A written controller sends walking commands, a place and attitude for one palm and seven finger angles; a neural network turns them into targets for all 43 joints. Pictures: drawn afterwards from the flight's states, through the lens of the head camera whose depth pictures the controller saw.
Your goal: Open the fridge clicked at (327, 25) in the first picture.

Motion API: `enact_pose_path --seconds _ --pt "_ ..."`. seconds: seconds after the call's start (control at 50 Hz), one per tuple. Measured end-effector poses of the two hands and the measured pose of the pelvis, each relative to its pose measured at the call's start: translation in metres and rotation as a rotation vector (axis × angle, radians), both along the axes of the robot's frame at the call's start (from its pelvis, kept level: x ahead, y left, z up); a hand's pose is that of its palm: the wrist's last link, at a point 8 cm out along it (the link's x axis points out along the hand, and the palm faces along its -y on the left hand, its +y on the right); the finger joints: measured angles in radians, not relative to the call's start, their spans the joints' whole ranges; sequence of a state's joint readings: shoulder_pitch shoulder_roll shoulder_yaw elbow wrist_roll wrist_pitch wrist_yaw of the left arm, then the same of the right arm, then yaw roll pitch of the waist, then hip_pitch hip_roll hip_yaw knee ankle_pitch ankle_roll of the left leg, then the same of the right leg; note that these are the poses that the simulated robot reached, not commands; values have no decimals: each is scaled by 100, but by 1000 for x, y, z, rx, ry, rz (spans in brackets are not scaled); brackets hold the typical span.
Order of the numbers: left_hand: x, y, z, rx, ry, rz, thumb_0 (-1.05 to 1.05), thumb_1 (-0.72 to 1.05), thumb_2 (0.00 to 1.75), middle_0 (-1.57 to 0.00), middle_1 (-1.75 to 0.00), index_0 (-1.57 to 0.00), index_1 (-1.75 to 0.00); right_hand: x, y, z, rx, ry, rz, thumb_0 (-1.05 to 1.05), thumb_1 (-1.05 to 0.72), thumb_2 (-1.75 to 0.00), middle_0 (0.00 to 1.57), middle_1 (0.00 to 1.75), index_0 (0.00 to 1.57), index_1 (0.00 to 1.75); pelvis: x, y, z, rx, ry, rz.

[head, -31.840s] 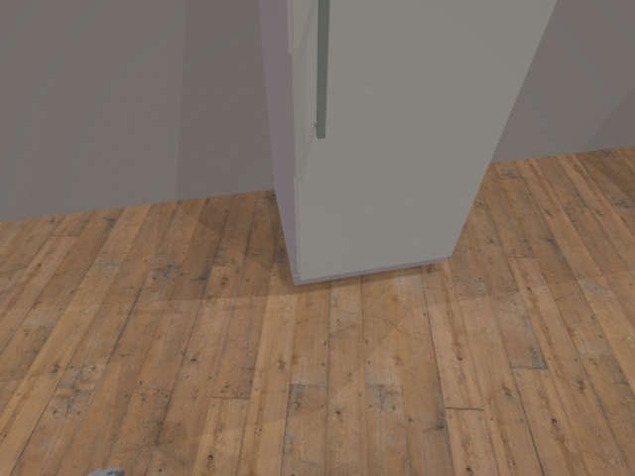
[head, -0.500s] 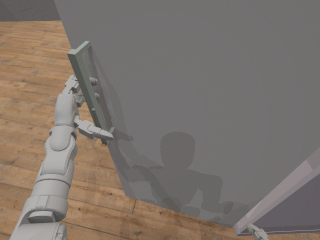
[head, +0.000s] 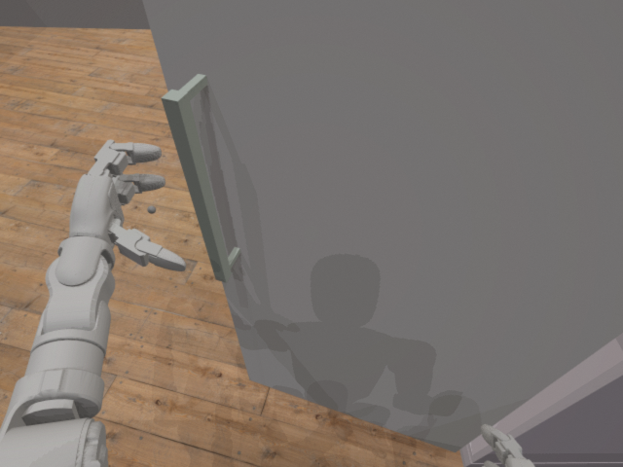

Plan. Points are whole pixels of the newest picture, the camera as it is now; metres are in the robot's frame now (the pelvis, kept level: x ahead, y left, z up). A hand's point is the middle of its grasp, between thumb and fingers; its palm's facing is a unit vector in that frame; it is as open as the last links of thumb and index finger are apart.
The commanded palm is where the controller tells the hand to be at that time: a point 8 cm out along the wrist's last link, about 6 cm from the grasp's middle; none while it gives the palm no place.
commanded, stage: slip the hand off the handle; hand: left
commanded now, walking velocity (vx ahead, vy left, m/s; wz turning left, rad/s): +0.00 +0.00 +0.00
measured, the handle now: (212, 197) +0.42 +0.16 +0.13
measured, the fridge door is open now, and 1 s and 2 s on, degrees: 71 71 71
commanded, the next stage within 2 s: draw the hand back to the body in 1.02 s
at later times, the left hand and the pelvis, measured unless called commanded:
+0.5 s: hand (122, 247) +0.33 +0.24 +0.13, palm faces +0.16 -0.97 -0.20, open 14.6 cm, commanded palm +0.29 +0.29 +0.15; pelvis +0.00 +0.01 +0.00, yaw +0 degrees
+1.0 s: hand (79, 294) +0.26 +0.26 +0.14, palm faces +0.20 -0.96 -0.22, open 14.6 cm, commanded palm +0.24 +0.30 +0.15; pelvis -0.01 -0.02 +0.00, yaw +2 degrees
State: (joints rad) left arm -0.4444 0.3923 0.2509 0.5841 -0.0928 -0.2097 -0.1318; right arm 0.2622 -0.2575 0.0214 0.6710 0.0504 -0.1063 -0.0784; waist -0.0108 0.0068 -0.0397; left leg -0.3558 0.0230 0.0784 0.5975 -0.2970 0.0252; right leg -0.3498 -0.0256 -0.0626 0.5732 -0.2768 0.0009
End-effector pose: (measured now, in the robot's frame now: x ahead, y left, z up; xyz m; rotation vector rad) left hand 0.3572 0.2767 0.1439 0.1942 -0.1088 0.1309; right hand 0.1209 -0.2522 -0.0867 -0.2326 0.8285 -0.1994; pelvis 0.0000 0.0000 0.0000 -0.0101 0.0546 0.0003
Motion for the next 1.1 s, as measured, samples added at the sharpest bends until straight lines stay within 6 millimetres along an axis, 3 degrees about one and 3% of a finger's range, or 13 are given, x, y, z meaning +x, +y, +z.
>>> enact_pose_path --seconds 0.18,0.28,0.38,0.5,0.72,0.92,1.1 --pt "5 17 0 7 -6 -1 -2 -55 20 -25 -115 -26 -115 -20 4 -8 -3 67 -29 1 -91 -90 20 30 20 30 3 7 -2 -5 17 -5" --pt "-5 18 0 7 -17 -21 -2 -55 20 -25 -115 -26 -115 -23 6 -9 10 67 -41 1 -91 -90 20 30 20 30 6 9 -1 -6 17 -13" --pt "-31 16 -3 11 -19 -20 -2 -55 20 -25 -115 -26 -115 -14 9 -6 21 26 -31 1 -91 -90 20 30 20 30 7 10 -1 -5 3 -17" --pt "-60 16 -4 19 -22 13 -2 -55 20 -25 -115 -26 -115 13 16 1 22 -53 26 1 -91 -90 20 30 20 30 3 7 -1 -5 -20 0" --pt "-97 17 3 29 -20 31 -2 -55 20 -25 -115 -26 -115 54 23 21 44 -208 106 1 -91 -90 20 30 20 30 -2 -5 0 -1 -47 16" --pt "-130 30 0 33 7 65 -2 -55 20 -25 -115 -26 -115 51 12 19 25 -209 124 1 -91 -90 20 30 20 30 -4 -15 -1 -4 -57 31" --pt "-118 25 3 36 -4 21 -2 -55 20 -25 -115 -26 -115 38 1 10 7 -178 98 1 -91 -90 20 30 20 30 -6 -17 -3 -5 -48 36"
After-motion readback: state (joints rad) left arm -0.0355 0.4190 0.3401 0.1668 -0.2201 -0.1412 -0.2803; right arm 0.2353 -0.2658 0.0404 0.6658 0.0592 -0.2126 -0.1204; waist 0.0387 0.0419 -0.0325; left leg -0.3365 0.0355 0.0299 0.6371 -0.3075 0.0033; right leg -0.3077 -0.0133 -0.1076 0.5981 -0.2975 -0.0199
